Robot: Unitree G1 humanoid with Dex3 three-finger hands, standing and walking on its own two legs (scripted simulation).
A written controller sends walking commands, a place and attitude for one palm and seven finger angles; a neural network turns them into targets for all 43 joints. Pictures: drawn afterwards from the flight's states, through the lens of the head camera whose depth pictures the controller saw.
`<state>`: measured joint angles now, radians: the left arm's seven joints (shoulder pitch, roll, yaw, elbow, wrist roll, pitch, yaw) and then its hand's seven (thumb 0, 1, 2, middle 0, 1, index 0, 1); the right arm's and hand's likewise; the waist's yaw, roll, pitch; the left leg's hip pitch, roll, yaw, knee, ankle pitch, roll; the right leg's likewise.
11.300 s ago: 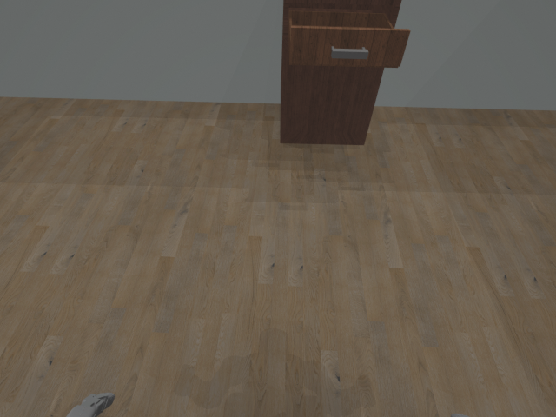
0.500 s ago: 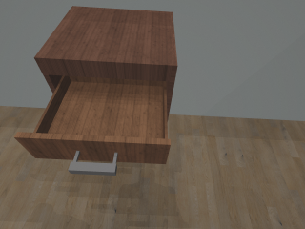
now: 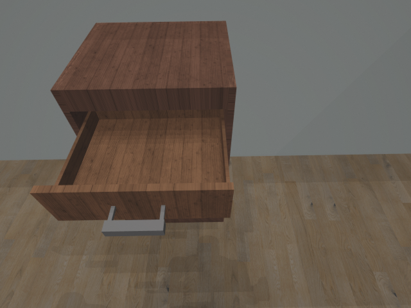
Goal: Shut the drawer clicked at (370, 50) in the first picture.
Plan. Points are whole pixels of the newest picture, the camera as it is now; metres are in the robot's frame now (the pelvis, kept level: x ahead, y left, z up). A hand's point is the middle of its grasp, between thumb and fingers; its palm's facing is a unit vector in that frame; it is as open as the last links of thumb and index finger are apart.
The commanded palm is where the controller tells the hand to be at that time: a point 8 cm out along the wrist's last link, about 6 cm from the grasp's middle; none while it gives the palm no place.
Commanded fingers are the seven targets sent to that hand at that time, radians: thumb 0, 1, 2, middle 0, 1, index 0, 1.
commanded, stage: come to a stop and stand still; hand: left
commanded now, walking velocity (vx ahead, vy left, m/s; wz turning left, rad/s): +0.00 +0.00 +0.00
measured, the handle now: (136, 218) +0.32 +0.19 -0.07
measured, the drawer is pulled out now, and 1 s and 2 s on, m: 0.28 0.28 0.28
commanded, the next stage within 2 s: look again from close up in 0.42 s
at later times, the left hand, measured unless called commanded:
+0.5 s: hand out of the picture +0.02 +0.20 -0.16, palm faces -0.01 -0.98 -0.22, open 7.3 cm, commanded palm none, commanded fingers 0.00 0.90 0.90 -0.20 -0.30 -0.20 -0.30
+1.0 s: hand out of the picture -0.03 +0.17 -0.16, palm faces +0.00 -0.98 -0.17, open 7.4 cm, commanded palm none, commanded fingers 0.00 0.90 0.90 -0.20 -0.30 -0.20 -0.30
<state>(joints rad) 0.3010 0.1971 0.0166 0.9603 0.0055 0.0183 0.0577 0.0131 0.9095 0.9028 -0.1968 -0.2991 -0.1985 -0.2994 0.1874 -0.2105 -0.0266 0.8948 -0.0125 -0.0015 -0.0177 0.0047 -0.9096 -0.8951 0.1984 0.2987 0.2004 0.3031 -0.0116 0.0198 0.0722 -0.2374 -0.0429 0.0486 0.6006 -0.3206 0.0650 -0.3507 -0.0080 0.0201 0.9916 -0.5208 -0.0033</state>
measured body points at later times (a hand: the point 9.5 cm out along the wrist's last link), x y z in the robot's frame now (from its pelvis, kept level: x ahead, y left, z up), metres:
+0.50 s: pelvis -0.02 +0.02 +0.00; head -0.01 +0.02 +0.45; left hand +0.02 +0.25 -0.14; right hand -0.08 -0.20 -0.15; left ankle +0.00 +0.09 -0.73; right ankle -0.06 -0.09 -0.73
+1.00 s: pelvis -0.02 +0.01 +0.01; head -0.01 +0.02 +0.46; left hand -0.02 +0.23 -0.15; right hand -0.01 -0.21 -0.14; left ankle +0.00 +0.09 -0.73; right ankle -0.05 -0.09 -0.73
